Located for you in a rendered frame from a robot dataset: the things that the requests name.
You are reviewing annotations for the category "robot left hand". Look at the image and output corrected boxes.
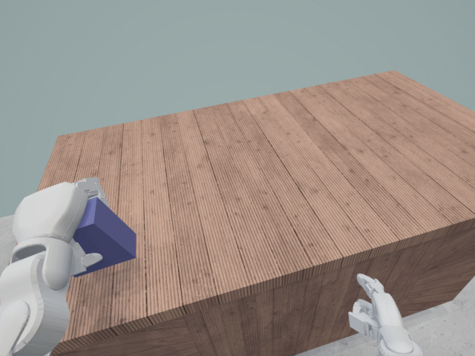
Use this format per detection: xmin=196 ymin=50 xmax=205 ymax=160
xmin=13 ymin=177 xmax=110 ymax=277

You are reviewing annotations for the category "table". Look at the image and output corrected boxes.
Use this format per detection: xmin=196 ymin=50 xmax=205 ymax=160
xmin=8 ymin=70 xmax=475 ymax=356

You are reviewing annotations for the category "robot left forearm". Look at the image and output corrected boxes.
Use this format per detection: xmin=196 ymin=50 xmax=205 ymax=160
xmin=0 ymin=237 xmax=73 ymax=356

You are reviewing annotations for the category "robot right hand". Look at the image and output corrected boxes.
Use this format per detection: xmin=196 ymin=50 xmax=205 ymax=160
xmin=348 ymin=274 xmax=404 ymax=340

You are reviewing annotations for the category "robot right forearm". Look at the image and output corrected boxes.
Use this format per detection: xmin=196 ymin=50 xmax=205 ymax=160
xmin=377 ymin=325 xmax=423 ymax=356

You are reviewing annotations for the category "sponge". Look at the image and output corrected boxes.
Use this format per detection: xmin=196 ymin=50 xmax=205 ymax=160
xmin=73 ymin=197 xmax=136 ymax=277

